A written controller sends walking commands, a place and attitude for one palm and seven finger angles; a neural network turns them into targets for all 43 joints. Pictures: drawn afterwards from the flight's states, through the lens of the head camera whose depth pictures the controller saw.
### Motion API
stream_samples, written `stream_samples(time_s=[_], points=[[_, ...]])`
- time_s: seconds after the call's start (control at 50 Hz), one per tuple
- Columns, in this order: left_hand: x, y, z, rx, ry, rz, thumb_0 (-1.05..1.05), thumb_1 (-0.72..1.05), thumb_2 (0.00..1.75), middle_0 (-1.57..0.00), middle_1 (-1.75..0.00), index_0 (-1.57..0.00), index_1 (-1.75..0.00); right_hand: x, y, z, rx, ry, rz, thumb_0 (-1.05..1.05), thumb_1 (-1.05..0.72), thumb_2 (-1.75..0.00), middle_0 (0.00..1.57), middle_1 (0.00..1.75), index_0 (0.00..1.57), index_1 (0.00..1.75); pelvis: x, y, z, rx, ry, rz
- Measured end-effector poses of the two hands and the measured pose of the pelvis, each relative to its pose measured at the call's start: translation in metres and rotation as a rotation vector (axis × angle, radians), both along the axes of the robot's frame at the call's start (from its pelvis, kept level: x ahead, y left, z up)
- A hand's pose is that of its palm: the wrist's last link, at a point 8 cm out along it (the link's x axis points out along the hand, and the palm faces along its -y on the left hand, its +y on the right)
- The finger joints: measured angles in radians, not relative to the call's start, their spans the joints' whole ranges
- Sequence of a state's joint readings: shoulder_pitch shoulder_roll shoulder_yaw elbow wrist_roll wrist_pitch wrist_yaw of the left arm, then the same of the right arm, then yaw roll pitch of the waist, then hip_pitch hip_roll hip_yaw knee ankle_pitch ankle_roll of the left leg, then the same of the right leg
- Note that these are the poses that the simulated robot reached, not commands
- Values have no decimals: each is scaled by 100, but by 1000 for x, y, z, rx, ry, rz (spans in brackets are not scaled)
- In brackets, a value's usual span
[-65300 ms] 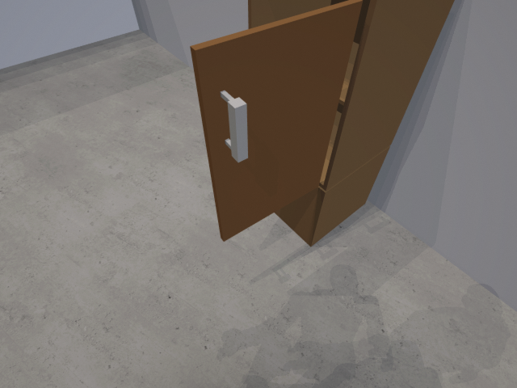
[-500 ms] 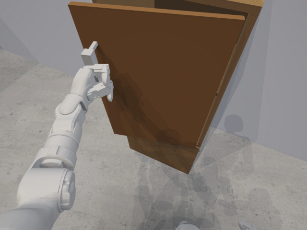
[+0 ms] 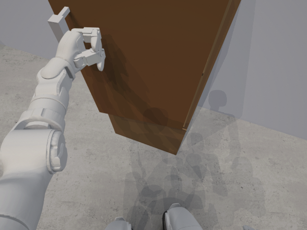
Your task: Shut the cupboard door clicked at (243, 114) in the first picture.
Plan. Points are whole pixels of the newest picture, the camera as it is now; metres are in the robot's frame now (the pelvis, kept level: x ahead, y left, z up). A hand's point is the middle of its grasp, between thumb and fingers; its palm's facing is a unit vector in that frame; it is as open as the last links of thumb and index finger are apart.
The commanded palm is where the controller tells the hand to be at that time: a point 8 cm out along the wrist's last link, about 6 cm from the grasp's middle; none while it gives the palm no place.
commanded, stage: push the door shut along its arc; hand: left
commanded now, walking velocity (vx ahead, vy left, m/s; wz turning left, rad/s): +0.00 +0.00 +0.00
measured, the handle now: (71, 38) +0.58 +0.15 +0.13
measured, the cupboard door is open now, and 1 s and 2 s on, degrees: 8 0 0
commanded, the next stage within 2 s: pull the fist back off the door in 0.64 s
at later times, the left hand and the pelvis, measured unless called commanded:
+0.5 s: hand (106, 42) +0.55 +0.06 +0.14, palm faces -0.46 -0.89 +0.02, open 3.1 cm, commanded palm +0.57 +0.11 +0.13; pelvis +0.01 +0.01 -0.01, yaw -1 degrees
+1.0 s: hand (117, 40) +0.57 +0.04 +0.13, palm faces +0.00 -1.00 +0.01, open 2.8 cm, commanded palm +0.55 +0.07 +0.13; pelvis +0.01 +0.01 -0.02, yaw +1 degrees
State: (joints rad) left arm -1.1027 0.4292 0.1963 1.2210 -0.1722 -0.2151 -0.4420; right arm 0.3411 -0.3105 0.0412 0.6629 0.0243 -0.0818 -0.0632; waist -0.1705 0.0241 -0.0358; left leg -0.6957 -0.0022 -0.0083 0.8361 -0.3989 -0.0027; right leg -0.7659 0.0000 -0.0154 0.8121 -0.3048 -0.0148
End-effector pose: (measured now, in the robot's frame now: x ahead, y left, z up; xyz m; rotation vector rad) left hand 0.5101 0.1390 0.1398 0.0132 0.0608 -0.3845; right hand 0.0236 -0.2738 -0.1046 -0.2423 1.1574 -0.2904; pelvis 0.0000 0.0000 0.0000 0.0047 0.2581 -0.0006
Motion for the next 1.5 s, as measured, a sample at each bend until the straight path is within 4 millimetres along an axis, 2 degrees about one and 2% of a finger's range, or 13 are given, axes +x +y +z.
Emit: stream_samples(time_s=[0.12,0.32,0.54,0.7,0.78,0.88,0.98,1.06,1.12,1.22,1.3,1.4,1.5], points=[[21,-13,-3,-26,21,-15,2,90,90,-130,-150,-130,-150,-21,0,-1,-7,46,-41,1,-91,-90,20,30,21,30,0,0,-4,-2,31,-12],[42,-12,-3,6,8,-54,1,86,90,-129,-150,-130,-150,-49,9,-4,0,144,-81,0,-91,-90,20,30,21,30,4,4,-8,-7,76,-20],[53,-19,-1,-4,30,-100,3,90,93,-129,-150,-130,-150,-44,15,0,-19,155,-71,0,-90,-90,20,30,21,30,9,10,-10,-22,93,-6],[63,-30,-1,11,15,-129,3,95,97,-129,-150,-130,-150,-39,20,-6,-21,177,-56,0,-90,-90,20,30,21,30,13,15,-15,-26,117,5],[64,-28,-3,-1,28,-118,2,90,99,-129,-150,-130,-150,-38,23,-10,-11,194,-46,0,-90,-90,20,30,21,30,15,16,-18,-31,128,13],[56,-28,-10,-72,47,156,-1,73,96,-129,-150,-133,-150,-32,36,-15,62,192,21,0,-91,-90,20,30,20,30,15,17,-18,-40,135,27],[41,-42,-11,-48,-21,377,-2,74,93,-129,-150,-132,-150,-25,47,-20,118,149,65,0,-91,-90,20,30,20,30,12,15,-20,-39,132,28],[34,-59,-9,64,-97,363,0,84,95,-129,-150,-131,-150,-28,50,-23,146,130,42,0,-91,-90,20,30,21,30,9,13,-20,-32,117,22],[33,-65,-8,89,-65,336,-1,91,96,-129,-150,-130,-150,-35,50,-22,155,137,6,0,-91,-90,20,30,21,30,7,12,-16,-23,99,11],[28,-71,-6,19,12,327,0,93,94,-130,-150,-130,-150,-47,43,-13,150,153,-32,0,-91,-90,20,30,20,30,10,9,-6,-9,70,-11],[20,-69,-1,-38,-34,343,1,92,92,-129,-150,-130,-150,-50,33,-6,137,150,-39,0,-91,-90,20,30,20,30,14,5,0,-1,49,-28],[1,-55,-7,8,-97,350,2,91,91,-129,-150,-130,-150,-39,19,0,125,123,-44,0,-91,-90,20,30,20,30,19,0,4,2,20,-39],[-28,-42,-20,21,-62,346,2,90,90,-129,-150,-130,-150,-9,10,3,113,57,-31,1,-91,-90,20,30,20,30,22,-3,11,-4,-25,-33]])
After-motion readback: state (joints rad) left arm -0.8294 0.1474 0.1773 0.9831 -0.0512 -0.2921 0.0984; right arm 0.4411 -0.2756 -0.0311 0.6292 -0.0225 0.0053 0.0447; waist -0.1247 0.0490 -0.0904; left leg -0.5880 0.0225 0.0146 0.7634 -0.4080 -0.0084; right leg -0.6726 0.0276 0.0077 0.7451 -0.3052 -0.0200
